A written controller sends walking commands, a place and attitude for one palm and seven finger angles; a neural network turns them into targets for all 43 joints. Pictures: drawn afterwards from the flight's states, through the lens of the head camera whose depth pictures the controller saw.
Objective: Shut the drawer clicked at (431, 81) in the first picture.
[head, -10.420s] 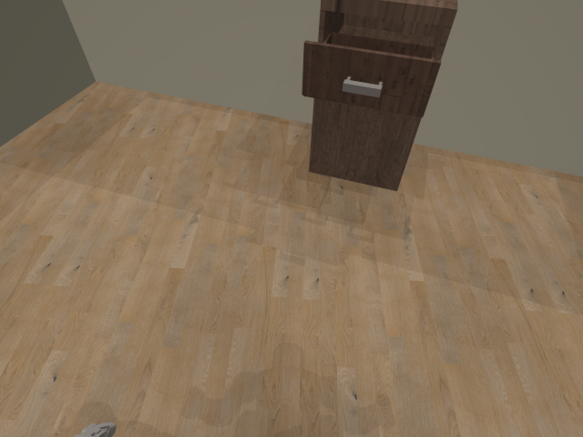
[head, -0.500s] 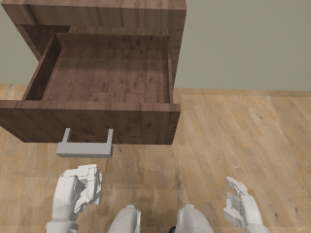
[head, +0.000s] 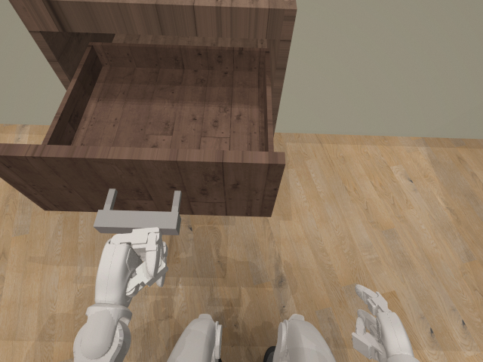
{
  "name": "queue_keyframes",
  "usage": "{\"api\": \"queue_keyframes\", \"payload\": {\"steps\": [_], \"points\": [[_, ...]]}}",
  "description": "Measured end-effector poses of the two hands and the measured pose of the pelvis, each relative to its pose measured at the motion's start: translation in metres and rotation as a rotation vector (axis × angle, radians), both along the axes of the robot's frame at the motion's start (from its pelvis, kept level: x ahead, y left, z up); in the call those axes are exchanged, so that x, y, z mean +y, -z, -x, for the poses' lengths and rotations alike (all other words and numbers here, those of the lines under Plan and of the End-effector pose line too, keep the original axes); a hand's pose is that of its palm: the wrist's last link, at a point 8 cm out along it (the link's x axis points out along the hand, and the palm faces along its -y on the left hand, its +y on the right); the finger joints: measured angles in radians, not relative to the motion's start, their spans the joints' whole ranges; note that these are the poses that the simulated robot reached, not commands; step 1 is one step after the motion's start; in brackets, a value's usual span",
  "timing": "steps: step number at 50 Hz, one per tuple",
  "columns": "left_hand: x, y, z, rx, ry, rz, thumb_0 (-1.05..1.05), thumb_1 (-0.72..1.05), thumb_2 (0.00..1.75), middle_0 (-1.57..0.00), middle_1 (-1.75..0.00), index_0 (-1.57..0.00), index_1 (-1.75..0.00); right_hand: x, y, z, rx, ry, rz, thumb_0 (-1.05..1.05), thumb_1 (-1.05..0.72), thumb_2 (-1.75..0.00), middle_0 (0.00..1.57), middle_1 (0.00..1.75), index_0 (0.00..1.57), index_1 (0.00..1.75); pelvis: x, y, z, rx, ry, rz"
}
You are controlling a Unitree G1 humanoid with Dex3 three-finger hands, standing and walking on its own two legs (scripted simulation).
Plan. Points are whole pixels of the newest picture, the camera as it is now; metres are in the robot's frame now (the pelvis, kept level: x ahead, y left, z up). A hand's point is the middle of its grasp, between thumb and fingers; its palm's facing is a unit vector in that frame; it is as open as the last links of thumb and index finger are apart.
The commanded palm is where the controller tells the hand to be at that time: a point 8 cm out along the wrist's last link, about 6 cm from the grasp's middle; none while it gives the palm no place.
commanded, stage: push the drawer shut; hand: left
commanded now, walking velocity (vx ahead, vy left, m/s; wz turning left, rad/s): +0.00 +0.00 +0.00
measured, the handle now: (142, 209) +0.34 +0.18 +0.04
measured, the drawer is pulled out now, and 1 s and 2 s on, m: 0.27 0.14 0.02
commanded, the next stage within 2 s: none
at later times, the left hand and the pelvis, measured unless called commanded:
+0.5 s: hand (168, 220) +0.32 +0.14 +0.03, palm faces -0.01 -1.00 -0.04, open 2.9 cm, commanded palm +0.32 +0.19 +0.04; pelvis -0.01 +0.00 +0.01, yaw +0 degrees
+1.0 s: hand (173, 187) +0.38 +0.14 +0.03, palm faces +0.01 -1.00 -0.05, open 2.9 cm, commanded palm +0.38 +0.19 +0.04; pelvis -0.01 +0.01 +0.01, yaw -1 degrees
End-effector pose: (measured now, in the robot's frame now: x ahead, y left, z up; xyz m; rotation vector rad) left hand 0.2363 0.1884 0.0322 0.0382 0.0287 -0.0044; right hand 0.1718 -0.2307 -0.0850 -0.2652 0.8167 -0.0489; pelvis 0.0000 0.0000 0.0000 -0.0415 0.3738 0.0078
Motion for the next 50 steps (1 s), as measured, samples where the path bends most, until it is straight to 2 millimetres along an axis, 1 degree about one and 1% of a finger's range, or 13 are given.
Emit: {"api": "queue_keyframes", "payload": {"steps": [5, 9, 19, 26, 33, 50], "points": [[0.002, 0.001, -0.013, -0.015, 0.007, -0.004, -0.06, 0.83, 0.97, -1.40, -1.60, -1.40, -1.60, 0.001, 0.002, 0.004, 0.007, -0.002, -0.002, 0.01, -0.90, -0.90, 0.20, 0.30, 0.20, 0.30, -0.001, 0.000, 0.006, -0.006, -0.003, 0.000], [0.003, 0.000, -0.024, -0.012, 0.010, -0.004, -0.05, 0.83, 0.96, -1.40, -1.60, -1.40, -1.60, 0.001, 0.001, 0.009, 0.008, 0.006, -0.007, 0.01, -0.90, -0.90, 0.20, 0.30, 0.20, 0.30, -0.001, -0.002, 0.010, -0.013, -0.002, -0.001], [0.004, -0.001, -0.051, -0.019, 0.009, -0.002, -0.03, 0.82, 0.95, -1.40, -1.60, -1.40, -1.60, -0.004, -0.002, 0.028, 0.042, 0.032, 0.009, 0.01, -0.90, -0.89, 0.21, 0.30, 0.20, 0.30, 0.001, -0.006, 0.014, -0.020, 0.003, -0.004], [0.005, 0.000, -0.070, -0.025, 0.007, -0.003, -0.04, 0.82, 0.95, -1.40, -1.60, -1.40, -1.60, -0.010, 0.001, 0.044, 0.095, 0.055, 0.025, 0.01, -0.90, -0.90, 0.20, 0.30, 0.20, 0.30, 0.004, -0.007, 0.015, -0.015, 0.007, -0.005], [0.005, 0.000, -0.089, -0.026, 0.002, -0.004, -0.04, 0.82, 0.95, -1.40, -1.60, -1.40, -1.60, -0.011, 0.005, 0.056, 0.146, 0.078, 0.027, 0.01, -0.90, -0.90, 0.20, 0.30, 0.20, 0.30, 0.006, -0.008, 0.013, -0.005, 0.013, -0.007], [0.006, 0.000, -0.126, -0.036, -0.012, -0.008, -0.03, 0.81, 0.94, -1.40, -1.60, -1.40, -1.60, -0.012, 0.009, 0.074, 0.229, 0.118, 0.024, 0.01, -0.90, -0.89, 0.20, 0.30, 0.20, 0.30, 0.008, -0.011, 0.008, 0.011, 0.023, -0.009]]}}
